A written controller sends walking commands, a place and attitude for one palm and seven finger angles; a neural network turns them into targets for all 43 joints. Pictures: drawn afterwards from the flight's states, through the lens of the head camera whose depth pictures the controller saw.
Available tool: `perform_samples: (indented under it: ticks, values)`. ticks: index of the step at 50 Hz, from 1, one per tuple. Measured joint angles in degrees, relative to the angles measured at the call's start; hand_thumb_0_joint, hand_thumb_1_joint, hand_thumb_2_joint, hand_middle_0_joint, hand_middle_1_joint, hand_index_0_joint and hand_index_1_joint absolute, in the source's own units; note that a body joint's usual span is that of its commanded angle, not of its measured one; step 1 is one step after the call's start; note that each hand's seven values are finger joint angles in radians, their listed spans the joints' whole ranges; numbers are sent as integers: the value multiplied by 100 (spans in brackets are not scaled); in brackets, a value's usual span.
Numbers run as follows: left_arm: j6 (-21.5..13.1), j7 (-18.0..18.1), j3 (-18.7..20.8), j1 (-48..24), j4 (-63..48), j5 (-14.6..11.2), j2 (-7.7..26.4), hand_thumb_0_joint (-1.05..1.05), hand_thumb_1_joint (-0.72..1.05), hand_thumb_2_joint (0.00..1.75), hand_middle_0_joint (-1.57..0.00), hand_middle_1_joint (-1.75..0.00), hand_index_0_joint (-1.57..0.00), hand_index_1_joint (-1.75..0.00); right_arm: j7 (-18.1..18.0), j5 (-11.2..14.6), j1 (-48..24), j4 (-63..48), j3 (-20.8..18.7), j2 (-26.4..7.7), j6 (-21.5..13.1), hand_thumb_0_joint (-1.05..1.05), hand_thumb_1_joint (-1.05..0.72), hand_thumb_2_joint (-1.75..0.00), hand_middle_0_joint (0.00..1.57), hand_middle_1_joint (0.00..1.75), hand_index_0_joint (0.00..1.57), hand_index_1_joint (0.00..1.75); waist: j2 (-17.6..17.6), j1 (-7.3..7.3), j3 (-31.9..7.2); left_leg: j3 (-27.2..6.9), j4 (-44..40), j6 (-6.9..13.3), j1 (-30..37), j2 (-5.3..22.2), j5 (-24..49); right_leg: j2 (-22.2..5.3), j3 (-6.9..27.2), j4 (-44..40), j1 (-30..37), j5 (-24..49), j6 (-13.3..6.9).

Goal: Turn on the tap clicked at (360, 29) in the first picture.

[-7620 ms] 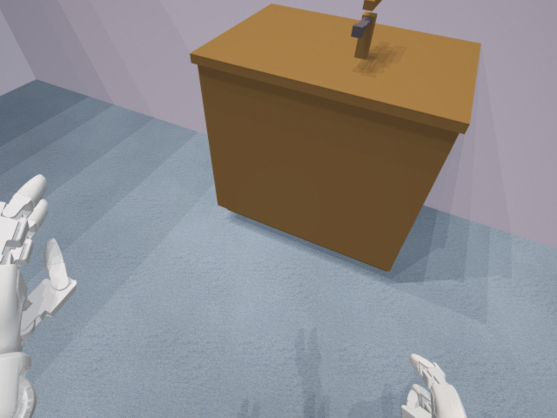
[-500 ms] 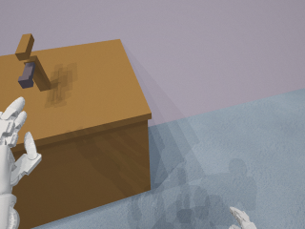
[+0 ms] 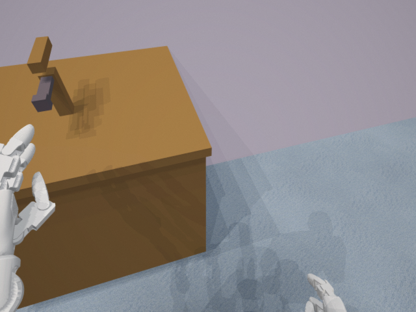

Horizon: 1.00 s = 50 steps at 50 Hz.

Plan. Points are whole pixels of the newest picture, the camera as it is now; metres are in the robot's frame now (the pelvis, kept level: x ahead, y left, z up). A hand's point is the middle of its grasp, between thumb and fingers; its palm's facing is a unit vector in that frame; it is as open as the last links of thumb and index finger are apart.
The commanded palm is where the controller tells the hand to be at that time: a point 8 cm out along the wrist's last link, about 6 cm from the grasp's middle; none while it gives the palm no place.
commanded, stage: look again from close up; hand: left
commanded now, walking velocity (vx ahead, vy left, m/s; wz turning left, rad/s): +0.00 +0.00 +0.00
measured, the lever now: (42, 102) +0.48 +0.40 +0.14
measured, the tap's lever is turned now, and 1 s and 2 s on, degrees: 0 0 0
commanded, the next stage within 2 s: shuffle to correct the standing spot in 0.28 s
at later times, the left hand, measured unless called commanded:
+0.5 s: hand (43, 166) +0.29 +0.29 +0.17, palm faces +0.37 -0.84 -0.39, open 7.4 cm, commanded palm +0.22 +0.32 +0.18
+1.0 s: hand (51, 151) +0.32 +0.29 +0.17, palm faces +0.37 -0.84 -0.41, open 7.4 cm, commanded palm +0.25 +0.33 +0.18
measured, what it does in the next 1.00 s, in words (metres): shifts its weight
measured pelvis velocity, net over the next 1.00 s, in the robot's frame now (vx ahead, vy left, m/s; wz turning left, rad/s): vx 0.09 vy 0.06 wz -0.01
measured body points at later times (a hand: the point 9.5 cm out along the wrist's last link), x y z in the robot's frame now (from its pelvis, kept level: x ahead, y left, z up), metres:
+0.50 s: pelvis +0.05 +0.05 +0.00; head +0.10 +0.06 +0.45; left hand +0.26 +0.33 +0.19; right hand +0.23 -0.19 -0.07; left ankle +0.04 +0.12 -0.74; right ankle +0.04 -0.09 -0.74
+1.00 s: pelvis +0.09 +0.06 -0.02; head +0.11 +0.06 +0.43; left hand +0.29 +0.33 +0.19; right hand +0.25 -0.18 -0.11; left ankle +0.04 +0.12 -0.72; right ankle +0.04 -0.08 -0.74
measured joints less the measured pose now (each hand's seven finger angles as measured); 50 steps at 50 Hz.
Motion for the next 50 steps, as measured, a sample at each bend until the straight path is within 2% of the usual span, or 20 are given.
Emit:
perform_samples:
  ticks: [2,3,5,7,10,13,16,22,28,35,41,46,48,50]
  values:
    - [-289,-148,240,-900,501,34,423,1,88,90,-21,-30,-22,-30,18,55,68,-63,48,20,-210,1,-91,-90,20,30,20,30,-25,141,79,-81,218,5,-190,-31,-54,-18,-47,227,-163,-128,-2]
    - [-408,-169,419,-1218,728,2,510,1,88,90,-22,-30,-22,-30,93,20,23,-30,73,18,-293,1,-91,-90,20,30,20,30,-13,170,103,-77,319,-3,-246,-19,-100,-1,-35,268,-202,-73,-62]
    - [-523,-150,705,-1392,881,-142,453,1,88,90,-21,-30,-22,-30,273,-19,-79,15,95,-10,-398,1,-90,-90,20,30,20,30,52,142,94,-47,421,-6,-273,-6,-204,42,44,290,-228,-89,-97]
    - [-542,-134,755,-1084,664,-244,206,1,89,90,-21,-30,-21,-30,411,-14,-129,4,79,-41,-447,1,-90,-90,20,30,20,30,99,75,42,23,382,53,-203,-24,-258,62,178,239,-197,-111,-47]
    - [-499,-213,417,-398,197,-207,-165,1,89,90,-20,-30,-21,-30,441,-20,-144,4,32,-66,-452,1,-90,-90,21,30,20,30,54,-35,-6,162,171,128,-19,-80,-270,15,329,114,-90,-121,59]
    - [-429,-311,101,41,38,-108,-298,1,89,90,-20,-30,-21,-30,364,-50,-144,-15,-19,-84,-401,1,-90,-90,21,30,20,30,-47,-93,13,219,-43,199,134,-160,-251,-57,392,0,12,-135,141]
    - [-310,-322,92,117,18,-63,-223,1,89,90,-21,-30,-21,-30,288,-75,-177,-56,-60,-101,-356,1,-90,-90,20,30,20,30,-139,-97,114,200,-126,245,197,-219,-257,-112,377,-68,83,-162,190]
    - [-233,-185,416,-20,-300,-99,-75,2,88,90,-21,-30,-22,-30,311,-105,-384,-125,-115,-144,-331,1,-90,-90,20,30,20,30,-195,-31,274,156,-53,313,191,-265,-362,-156,334,-126,159,-214,258]
    - [-285,-158,373,127,-548,-107,-94,1,89,90,-21,-30,-21,-30,356,-118,-536,-204,-147,-110,-225,1,-90,-90,20,30,20,30,-163,-14,94,191,257,406,117,-320,-632,-217,367,211,66,-480,324]
    - [-138,-142,317,83,-320,-117,-154,1,89,90,-21,-30,-21,-30,295,-74,-444,-254,-92,-17,-122,1,-90,-90,20,30,20,30,-92,-7,-74,192,645,467,127,-364,-985,-268,368,663,51,-868,320]
    - [-111,-93,331,-4,-432,-140,-184,1,89,90,-21,-30,-21,-30,334,-37,-353,-199,-57,-2,-101,1,-90,-90,21,30,20,30,-51,-35,-48,190,928,465,120,-357,-1228,-267,363,960,33,-1096,298]
    - [-149,-109,353,75,-507,-146,-122,1,89,90,-21,-30,-21,-30,361,-25,-263,-187,-101,-33,-72,1,-90,-90,21,30,20,30,78,-129,-28,169,1026,459,138,-333,-1341,-252,317,995,89,-1212,268]
    - [-170,-113,364,86,-531,-146,-38,1,89,90,-21,-30,-21,-30,370,6,-236,-165,-136,-53,-42,1,-90,-90,21,30,20,30,136,-181,-10,120,1365,371,-47,-282,-1327,-224,236,956,124,-1219,313]
    - [-226,-102,369,98,-587,-148,58,1,89,90,-21,-30,-21,-30,385,52,-226,-80,-178,-71,6,1,-90,-90,21,30,20,30,58,-167,48,145,2168,209,-421,-281,-1167,-265,207,1008,173,-1274,318]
